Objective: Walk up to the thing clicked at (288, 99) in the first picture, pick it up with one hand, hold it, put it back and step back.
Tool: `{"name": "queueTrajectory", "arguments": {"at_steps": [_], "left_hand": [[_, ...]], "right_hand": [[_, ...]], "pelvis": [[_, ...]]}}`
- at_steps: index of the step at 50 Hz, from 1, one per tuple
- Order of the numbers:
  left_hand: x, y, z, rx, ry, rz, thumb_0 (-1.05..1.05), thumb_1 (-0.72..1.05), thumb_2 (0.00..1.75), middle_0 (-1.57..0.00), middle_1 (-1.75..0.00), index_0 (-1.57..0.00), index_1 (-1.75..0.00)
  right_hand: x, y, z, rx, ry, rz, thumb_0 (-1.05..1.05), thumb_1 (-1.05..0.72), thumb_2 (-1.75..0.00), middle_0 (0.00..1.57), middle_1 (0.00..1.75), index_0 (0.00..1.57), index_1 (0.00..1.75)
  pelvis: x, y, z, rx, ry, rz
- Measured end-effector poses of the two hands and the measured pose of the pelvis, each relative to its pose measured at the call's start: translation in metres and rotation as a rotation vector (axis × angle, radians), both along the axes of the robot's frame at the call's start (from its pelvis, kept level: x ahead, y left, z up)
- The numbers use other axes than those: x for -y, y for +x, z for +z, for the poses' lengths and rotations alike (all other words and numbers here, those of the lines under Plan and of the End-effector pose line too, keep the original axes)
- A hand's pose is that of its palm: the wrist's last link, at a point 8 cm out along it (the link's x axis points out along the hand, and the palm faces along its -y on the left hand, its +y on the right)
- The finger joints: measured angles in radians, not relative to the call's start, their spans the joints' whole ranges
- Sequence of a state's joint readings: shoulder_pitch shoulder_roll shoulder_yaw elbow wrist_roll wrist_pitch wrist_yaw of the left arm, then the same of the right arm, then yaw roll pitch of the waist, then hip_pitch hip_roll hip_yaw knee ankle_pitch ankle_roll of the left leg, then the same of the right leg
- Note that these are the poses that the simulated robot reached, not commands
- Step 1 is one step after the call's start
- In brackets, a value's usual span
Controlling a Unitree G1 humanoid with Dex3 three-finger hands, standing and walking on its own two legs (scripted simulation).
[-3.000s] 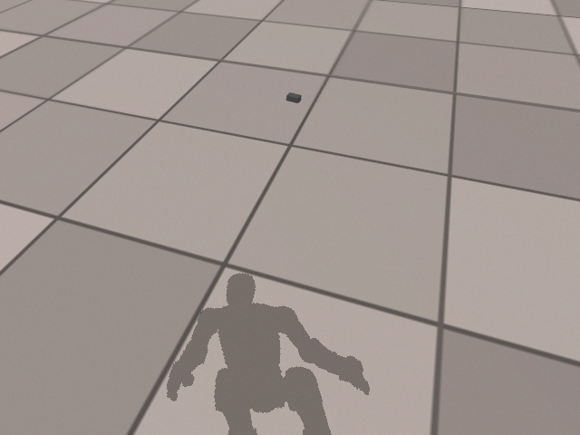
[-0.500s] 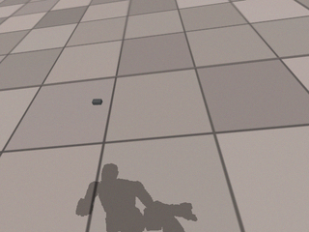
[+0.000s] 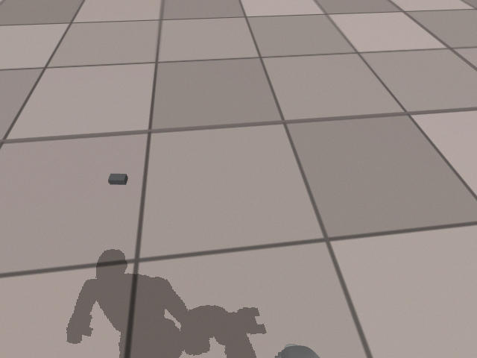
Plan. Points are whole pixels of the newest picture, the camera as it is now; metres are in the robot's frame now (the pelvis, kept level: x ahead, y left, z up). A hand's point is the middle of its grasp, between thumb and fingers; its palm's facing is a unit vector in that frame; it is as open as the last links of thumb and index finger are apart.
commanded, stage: walk up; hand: left
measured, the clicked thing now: (118, 179) +1.16 +0.59 -0.75
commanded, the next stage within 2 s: none
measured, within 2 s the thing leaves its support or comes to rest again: neither
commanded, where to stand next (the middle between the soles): +0.76 +0.44 m, yaw -6 degrees
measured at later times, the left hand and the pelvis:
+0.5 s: hand (35, 326) +0.24 +0.37 -0.12, palm faces -0.01 -0.86 -0.50, open 7.4 cm; pelvis +0.19 +0.08 -0.01, yaw -1 degrees
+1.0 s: hand (30, 233) +0.46 +0.48 -0.14, palm faces -0.12 -0.88 -0.46, open 7.4 cm; pelvis +0.36 +0.20 -0.02, yaw -3 degrees
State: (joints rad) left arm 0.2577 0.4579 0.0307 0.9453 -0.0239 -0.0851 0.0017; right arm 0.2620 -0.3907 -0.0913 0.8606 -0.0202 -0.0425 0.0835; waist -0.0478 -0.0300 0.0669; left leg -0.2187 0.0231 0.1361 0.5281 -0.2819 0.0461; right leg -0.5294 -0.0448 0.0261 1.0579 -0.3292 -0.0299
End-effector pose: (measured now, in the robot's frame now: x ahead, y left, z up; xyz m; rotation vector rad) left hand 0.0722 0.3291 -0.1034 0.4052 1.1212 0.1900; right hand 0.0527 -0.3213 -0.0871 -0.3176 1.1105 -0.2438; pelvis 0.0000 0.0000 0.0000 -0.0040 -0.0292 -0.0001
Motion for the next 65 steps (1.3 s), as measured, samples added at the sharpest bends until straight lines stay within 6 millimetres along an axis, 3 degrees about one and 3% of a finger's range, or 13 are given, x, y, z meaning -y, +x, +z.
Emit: {"name": "queueTrajectory", "arguments": {"at_steps": [6, 12, 16, 21, 26, 31, 33, 36, 43, 50, 55, 60, 65], "left_hand": [[-0.003, 0.089, 0.013, 0.042, 0.008, -0.072, 0.01, 0.91, 0.90, -0.21, -0.30, -0.20, -0.30], [-0.009, 0.159, 0.014, 0.104, 0.058, -0.088, 0.01, 0.90, 0.90, -0.21, -0.30, -0.21, -0.30], [-0.021, 0.172, 0.024, 0.145, 0.074, -0.029, 0.00, 0.90, 0.90, -0.21, -0.30, -0.21, -0.30], [-0.050, 0.165, 0.034, 0.089, 0.094, 0.016, 0.00, 0.90, 0.90, -0.21, -0.30, -0.21, -0.30], [-0.093, 0.166, 0.029, 0.008, 0.108, 0.039, 0.01, 0.90, 0.90, -0.21, -0.30, -0.21, -0.30], [-0.150, 0.187, 0.004, -0.037, 0.105, 0.056, 0.01, 0.90, 0.90, -0.21, -0.30, -0.21, -0.30], [-0.173, 0.202, -0.010, -0.065, 0.109, 0.054, 0.01, 0.90, 0.90, -0.21, -0.30, -0.21, -0.30], [-0.186, 0.232, -0.019, -0.092, 0.094, 0.050, 0.01, 0.90, 0.90, -0.21, -0.30, -0.21, -0.30], [-0.185, 0.317, -0.007, -0.028, 0.021, -0.030, 0.01, 0.91, 0.90, -0.21, -0.30, -0.20, -0.30], [-0.188, 0.384, 0.005, 0.029, 0.060, -0.087, 0.01, 0.90, 0.90, -0.21, -0.30, -0.21, -0.30], [-0.208, 0.398, 0.017, 0.078, 0.111, -0.038, 0.00, 0.90, 0.90, -0.21, -0.30, -0.21, -0.30], [-0.238, 0.398, 0.035, 0.065, 0.139, -0.003, 0.00, 0.90, 0.90, -0.21, -0.30, -0.21, -0.30], [-0.281, 0.400, 0.036, 0.018, 0.154, 0.015, 0.01, 0.90, 0.90, -0.21, -0.30, -0.21, -0.30]], "right_hand": [[-0.019, 0.008, -0.021, -0.083, 0.042, -0.056, 0.01, -0.91, -0.90, 0.21, 0.30, 0.20, 0.30], [-0.034, 0.055, -0.059, -0.115, 0.094, -0.069, 0.01, -0.91, -0.90, 0.20, 0.30, 0.20, 0.30], [-0.052, 0.106, -0.059, -0.116, 0.116, -0.001, 0.01, -0.91, -0.90, 0.20, 0.30, 0.20, 0.30], [-0.063, 0.178, -0.043, -0.019, 0.103, 0.044, 0.01, -0.91, -0.90, 0.20, 0.30, 0.20, 0.30], [-0.079, 0.232, -0.028, 0.016, 0.063, 0.069, 0.01, -0.91, -0.90, 0.20, 0.30, 0.20, 0.30], [-0.107, 0.273, -0.022, 0.005, -0.006, 0.076, 0.00, -0.91, -0.90, 0.20, 0.30, 0.20, 0.30], [-0.123, 0.284, -0.020, 0.014, -0.031, 0.060, 0.00, -0.91, -0.90, 0.20, 0.30, 0.20, 0.30], [-0.146, 0.287, -0.016, 0.026, -0.035, 0.022, 0.00, -0.91, -0.90, 0.20, 0.30, 0.20, 0.30], [-0.184, 0.280, -0.016, -0.077, 0.001, -0.041, 0.00, -0.91, -0.90, 0.20, 0.30, 0.20, 0.30], [-0.205, 0.303, -0.051, -0.114, 0.071, -0.068, 0.01, -0.91, -0.90, 0.21, 0.30, 0.20, 0.30], [-0.227, 0.350, -0.066, -0.110, 0.109, -0.024, 0.01, -0.91, -0.90, 0.20, 0.30, 0.20, 0.30], [-0.244, 0.402, -0.055, -0.047, 0.110, 0.022, 0.01, -0.91, -0.90, 0.20, 0.30, 0.20, 0.30], [-0.259, 0.438, -0.043, -0.029, 0.072, 0.031, 0.00, -0.91, -0.90, 0.20, 0.30, 0.20, 0.30]], "pelvis": [[-0.018, 0.053, -0.002, 0.002, 0.021, -0.028], [-0.024, 0.108, -0.021, 0.011, -0.007, -0.042], [-0.032, 0.135, -0.016, 0.020, -0.007, -0.024], [-0.055, 0.167, -0.006, 0.031, -0.014, -0.024], [-0.085, 0.198, -0.006, 0.022, -0.023, -0.015], [-0.128, 0.237, -0.021, 0.002, -0.044, -0.004], [-0.144, 0.251, -0.028, 0.007, -0.004, -0.012], [-0.162, 0.270, -0.026, 0.005, -0.014, -0.024], [-0.189, 0.313, -0.009, 0.002, 0.006, -0.032], [-0.202, 0.358, -0.020, 0.012, 0.024, -0.060], [-0.213, 0.382, -0.022, 0.035, -0.007, -0.051], [-0.236, 0.404, -0.013, 0.036, -0.008, -0.045], [-0.267, 0.427, -0.012, 0.028, -0.012, -0.045]]}}
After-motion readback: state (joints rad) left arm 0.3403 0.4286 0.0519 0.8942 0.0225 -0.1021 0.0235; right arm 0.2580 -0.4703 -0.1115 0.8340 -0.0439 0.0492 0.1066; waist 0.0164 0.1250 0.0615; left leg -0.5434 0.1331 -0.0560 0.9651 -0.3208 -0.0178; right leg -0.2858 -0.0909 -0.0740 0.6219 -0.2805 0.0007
